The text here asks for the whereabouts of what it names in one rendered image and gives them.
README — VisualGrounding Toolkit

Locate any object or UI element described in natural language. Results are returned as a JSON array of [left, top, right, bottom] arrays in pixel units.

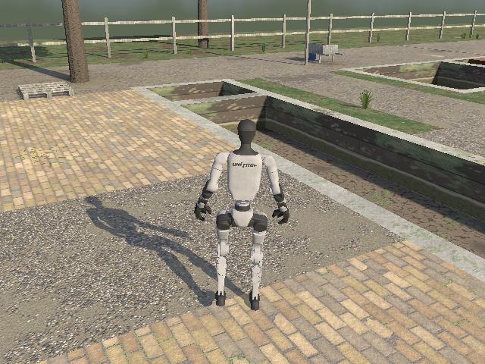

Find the robot left foot
[[215, 291, 227, 306]]

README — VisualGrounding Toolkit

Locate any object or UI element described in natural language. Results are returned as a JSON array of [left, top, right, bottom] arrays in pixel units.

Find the robot head
[[233, 119, 258, 155]]

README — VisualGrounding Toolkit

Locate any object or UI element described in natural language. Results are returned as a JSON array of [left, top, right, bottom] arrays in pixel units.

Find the robot right hand
[[272, 208, 289, 224]]

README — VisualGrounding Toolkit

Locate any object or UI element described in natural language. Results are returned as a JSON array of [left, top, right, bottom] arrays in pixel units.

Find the robot left upper arm
[[206, 152, 230, 193]]

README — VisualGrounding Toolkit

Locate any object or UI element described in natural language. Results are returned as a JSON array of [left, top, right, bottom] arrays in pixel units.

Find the robot right upper arm
[[261, 153, 281, 195]]

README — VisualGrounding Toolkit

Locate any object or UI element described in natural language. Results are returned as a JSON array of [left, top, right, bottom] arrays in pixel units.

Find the left robot forearm
[[197, 180, 213, 208]]

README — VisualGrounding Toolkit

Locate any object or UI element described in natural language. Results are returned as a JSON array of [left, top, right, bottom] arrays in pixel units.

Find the right robot forearm
[[273, 184, 288, 212]]

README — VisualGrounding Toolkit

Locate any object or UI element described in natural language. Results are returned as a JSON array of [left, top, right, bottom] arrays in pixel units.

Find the robot left hand
[[194, 203, 211, 221]]

